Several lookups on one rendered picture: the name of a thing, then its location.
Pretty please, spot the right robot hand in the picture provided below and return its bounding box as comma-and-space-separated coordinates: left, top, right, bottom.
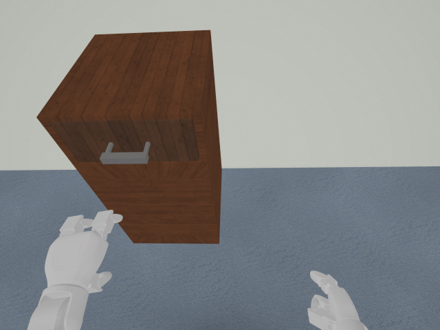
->
307, 271, 360, 330

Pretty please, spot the cabinet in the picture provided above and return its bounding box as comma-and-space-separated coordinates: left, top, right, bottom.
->
37, 30, 222, 244

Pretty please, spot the drawer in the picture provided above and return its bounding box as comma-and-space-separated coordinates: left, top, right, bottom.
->
50, 119, 200, 162

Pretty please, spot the handle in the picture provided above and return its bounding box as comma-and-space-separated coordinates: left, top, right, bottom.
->
100, 142, 151, 164

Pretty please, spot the left robot hand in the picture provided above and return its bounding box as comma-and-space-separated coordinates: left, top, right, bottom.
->
45, 210, 123, 294

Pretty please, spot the left robot forearm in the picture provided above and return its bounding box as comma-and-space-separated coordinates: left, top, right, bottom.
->
27, 284, 89, 330

